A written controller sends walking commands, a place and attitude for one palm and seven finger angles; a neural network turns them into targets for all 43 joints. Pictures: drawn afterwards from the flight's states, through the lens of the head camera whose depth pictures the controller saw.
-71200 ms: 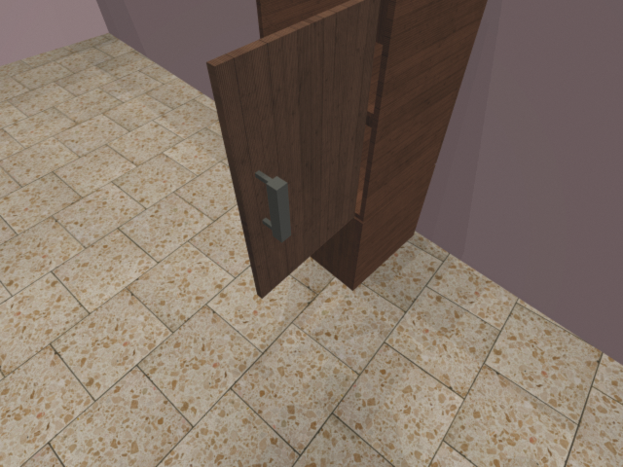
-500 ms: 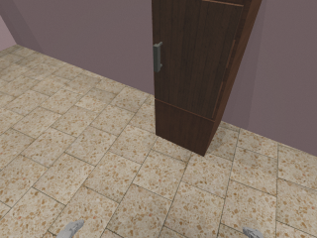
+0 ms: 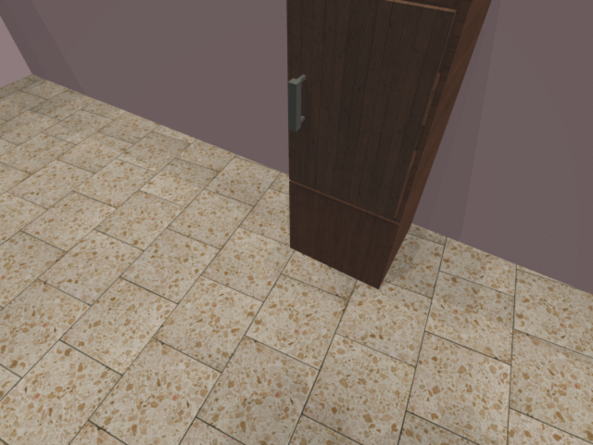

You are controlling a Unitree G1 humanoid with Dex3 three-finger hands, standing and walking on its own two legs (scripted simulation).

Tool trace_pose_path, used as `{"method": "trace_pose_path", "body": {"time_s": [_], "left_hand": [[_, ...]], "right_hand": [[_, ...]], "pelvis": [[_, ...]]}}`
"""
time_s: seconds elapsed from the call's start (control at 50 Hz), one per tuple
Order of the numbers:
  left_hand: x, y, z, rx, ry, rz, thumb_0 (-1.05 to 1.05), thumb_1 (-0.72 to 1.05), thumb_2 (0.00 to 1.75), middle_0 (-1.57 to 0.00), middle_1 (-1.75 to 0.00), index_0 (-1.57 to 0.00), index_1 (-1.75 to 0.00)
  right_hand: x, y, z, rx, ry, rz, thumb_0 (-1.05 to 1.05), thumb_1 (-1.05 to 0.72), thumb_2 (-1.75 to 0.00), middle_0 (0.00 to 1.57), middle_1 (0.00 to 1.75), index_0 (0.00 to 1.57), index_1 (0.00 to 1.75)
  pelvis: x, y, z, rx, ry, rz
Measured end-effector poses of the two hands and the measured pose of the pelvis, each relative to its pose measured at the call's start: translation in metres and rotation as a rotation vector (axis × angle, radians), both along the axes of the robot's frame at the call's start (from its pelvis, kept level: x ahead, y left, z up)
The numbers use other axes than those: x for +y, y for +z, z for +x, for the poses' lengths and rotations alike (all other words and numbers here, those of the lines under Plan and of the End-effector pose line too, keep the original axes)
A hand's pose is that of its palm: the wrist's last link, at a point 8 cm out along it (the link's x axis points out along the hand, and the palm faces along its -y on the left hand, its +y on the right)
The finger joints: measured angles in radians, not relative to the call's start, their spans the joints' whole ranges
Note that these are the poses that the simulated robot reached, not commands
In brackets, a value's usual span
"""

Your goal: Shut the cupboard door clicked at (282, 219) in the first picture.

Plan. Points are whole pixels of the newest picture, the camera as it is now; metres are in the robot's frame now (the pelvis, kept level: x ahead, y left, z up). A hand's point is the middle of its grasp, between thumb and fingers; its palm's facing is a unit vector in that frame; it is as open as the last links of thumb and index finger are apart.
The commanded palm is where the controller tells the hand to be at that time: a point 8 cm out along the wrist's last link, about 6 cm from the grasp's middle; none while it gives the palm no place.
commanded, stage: let the arm hang, fingers relaxed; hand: left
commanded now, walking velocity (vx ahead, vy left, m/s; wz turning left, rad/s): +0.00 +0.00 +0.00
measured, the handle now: (298, 102) +0.97 +0.05 -0.03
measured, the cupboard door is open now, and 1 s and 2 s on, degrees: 0 0 0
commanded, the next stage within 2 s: look to check the result in 0.38 s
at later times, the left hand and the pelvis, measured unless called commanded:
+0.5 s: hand out of the picture +0.02 +0.17 -0.17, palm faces +0.03 -0.98 -0.21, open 7.4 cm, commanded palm none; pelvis +0.01 -0.01 +0.00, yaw +0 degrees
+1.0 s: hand out of the picture +0.05 +0.18 -0.17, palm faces +0.02 -0.97 -0.23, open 7.4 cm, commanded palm none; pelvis +0.03 -0.02 +0.01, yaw +0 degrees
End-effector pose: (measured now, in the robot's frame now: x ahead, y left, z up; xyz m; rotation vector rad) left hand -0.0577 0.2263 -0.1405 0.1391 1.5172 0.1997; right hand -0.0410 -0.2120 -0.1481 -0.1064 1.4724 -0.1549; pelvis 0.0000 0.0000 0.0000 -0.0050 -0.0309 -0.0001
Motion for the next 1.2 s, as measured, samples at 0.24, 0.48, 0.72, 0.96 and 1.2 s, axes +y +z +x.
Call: {"method": "trace_pose_path", "body": {"time_s": [0.24,0.48,0.72,0.96,1.2], "left_hand": [[-0.017,-0.003,0.063,-0.176,-0.040,-0.019,0.01,0.91,0.90,-0.20,-0.30,-0.20,-0.29],[-0.010,0.000,0.069,-0.147,-0.045,-0.004,0.01,0.91,0.90,-0.20,-0.30,-0.20,-0.29],[-0.002,0.004,0.075,-0.124,-0.049,0.023,0.01,0.91,0.90,-0.20,-0.30,-0.20,-0.29],[-0.002,0.006,0.099,-0.162,-0.060,0.026,0.01,0.91,0.90,-0.20,-0.30,-0.20,-0.29],[-0.004,0.007,0.111,-0.171,-0.061,0.025,0.01,0.91,0.90,-0.20,-0.30,-0.20,-0.29]], "right_hand": [[-0.009,0.001,0.037,-0.112,0.008,-0.004,0.01,-0.91,-0.90,0.20,0.29,0.20,0.30],[-0.032,0.007,0.040,-0.079,0.016,-0.048,0.01,-0.91,-0.90,0.20,0.29,0.20,0.30],[-0.045,0.010,0.057,-0.074,0.036,-0.065,0.01,-0.91,-0.90,0.20,0.29,0.20,0.30],[-0.050,0.012,0.089,-0.125,0.059,-0.070,0.01,-0.91,-0.90,0.20,0.29,0.20,0.30],[-0.055,0.014,0.102,-0.128,0.070,-0.078,0.01,-0.91,-0.90,0.20,0.29,0.20,0.30]], "pelvis": [[-0.007,0.000,0.003,0.001,-0.002,0.006],[-0.014,0.003,0.011,-0.001,0.000,0.005],[-0.017,0.005,0.020,-0.004,0.003,0.004],[-0.020,0.006,0.029,-0.004,0.005,0.004],[-0.022,0.007,0.038,-0.002,0.009,0.005]]}}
